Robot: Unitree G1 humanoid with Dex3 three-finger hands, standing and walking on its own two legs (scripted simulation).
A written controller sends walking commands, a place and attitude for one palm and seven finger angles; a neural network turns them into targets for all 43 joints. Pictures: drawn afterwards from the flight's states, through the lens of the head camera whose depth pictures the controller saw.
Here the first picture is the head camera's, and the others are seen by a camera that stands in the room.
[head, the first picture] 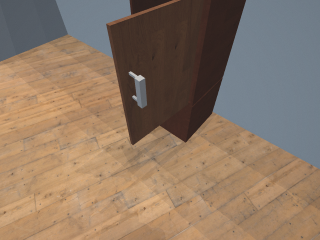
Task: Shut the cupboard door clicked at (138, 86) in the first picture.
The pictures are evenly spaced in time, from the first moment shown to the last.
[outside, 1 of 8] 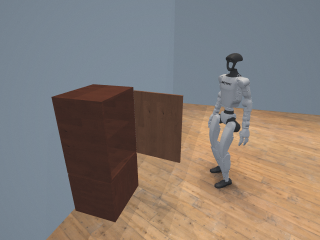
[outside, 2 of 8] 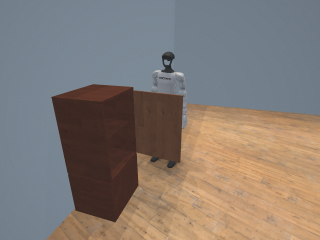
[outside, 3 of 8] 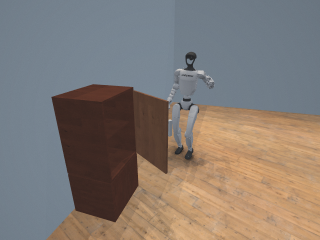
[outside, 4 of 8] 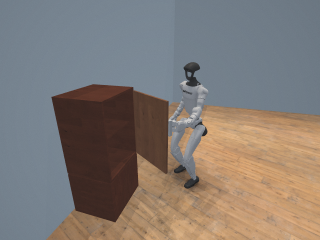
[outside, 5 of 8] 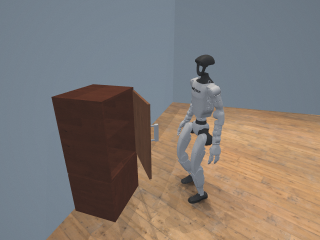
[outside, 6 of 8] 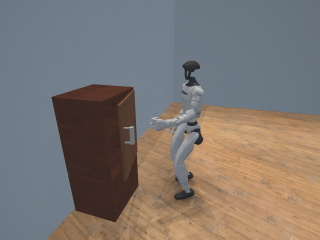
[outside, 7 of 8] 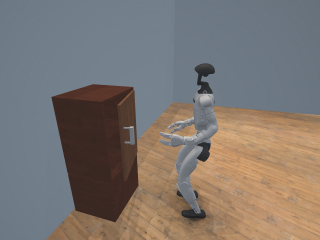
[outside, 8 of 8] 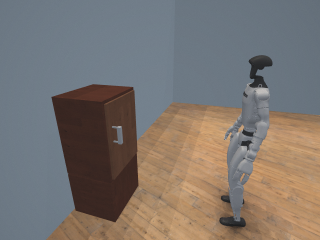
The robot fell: no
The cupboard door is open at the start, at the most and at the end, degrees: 84 84 0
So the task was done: yes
